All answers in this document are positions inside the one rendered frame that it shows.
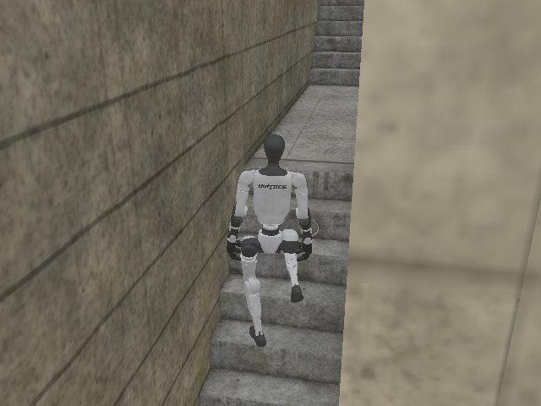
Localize stairs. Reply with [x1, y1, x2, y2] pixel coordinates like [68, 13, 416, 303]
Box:
[200, 167, 353, 406]
[309, 0, 364, 86]

